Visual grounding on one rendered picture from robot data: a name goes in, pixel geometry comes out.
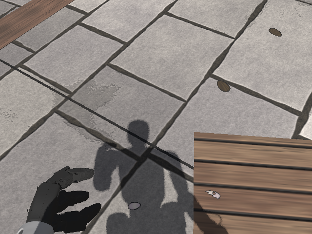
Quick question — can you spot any robot left hand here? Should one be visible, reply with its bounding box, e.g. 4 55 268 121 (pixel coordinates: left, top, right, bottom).
26 166 101 234

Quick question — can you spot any left robot forearm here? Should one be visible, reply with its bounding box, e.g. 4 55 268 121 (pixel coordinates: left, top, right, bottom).
17 221 54 234

